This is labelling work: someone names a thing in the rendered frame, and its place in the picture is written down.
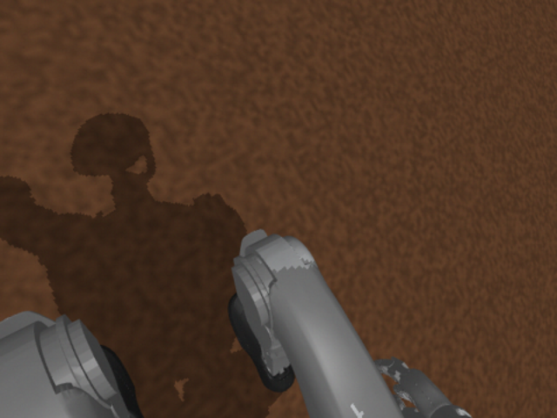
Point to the right robot hand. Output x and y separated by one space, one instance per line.
413 386

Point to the right robot foot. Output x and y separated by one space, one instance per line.
248 341

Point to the left robot foot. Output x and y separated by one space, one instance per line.
124 383

